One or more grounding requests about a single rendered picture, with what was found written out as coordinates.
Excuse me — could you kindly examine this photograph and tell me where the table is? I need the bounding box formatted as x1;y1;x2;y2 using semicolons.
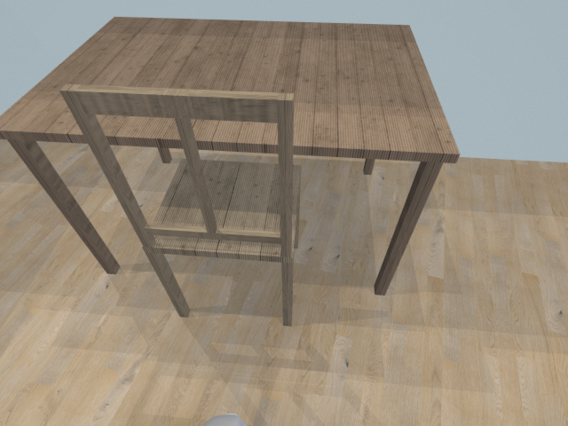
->
0;17;460;296

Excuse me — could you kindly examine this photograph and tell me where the chair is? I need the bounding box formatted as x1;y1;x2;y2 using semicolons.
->
60;84;301;327

